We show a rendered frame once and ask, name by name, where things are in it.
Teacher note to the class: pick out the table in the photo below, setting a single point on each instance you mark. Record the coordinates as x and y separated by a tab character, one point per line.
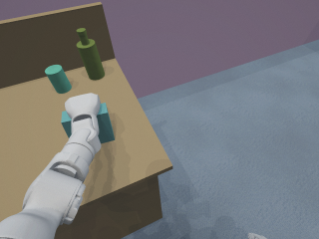
122	193

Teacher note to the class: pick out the left robot hand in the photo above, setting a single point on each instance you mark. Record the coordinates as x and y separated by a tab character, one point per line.
86	103

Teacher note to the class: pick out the left robot upper arm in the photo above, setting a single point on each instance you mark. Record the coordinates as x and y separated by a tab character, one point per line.
55	200

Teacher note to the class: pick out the robot left forearm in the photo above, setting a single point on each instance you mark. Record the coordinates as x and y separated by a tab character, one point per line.
77	154

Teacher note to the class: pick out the sponge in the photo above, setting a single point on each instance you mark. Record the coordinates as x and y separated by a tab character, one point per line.
106	132

